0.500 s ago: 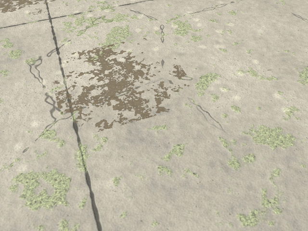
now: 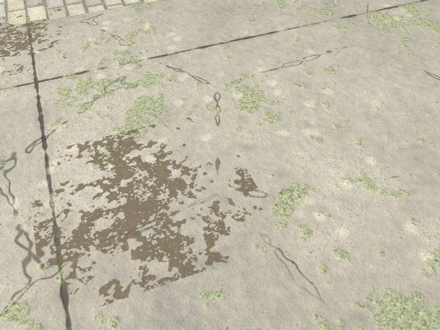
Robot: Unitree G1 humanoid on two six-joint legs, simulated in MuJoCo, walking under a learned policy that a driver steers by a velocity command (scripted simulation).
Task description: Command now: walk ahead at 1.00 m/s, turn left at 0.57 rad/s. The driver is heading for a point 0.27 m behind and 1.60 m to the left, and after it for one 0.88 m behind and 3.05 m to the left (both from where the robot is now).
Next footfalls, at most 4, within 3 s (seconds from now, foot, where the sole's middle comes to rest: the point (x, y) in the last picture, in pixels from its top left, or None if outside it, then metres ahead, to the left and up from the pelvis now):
0.24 left None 0.44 0.12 -0.77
0.68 right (208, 234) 0.87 0.11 -0.77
1.18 left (79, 214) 0.94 0.60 -0.77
1.64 right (23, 138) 1.34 0.95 -0.77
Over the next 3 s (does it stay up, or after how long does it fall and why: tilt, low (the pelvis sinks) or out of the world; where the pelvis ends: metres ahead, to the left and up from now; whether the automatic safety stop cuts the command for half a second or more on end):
stays up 1.00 1.90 -0.04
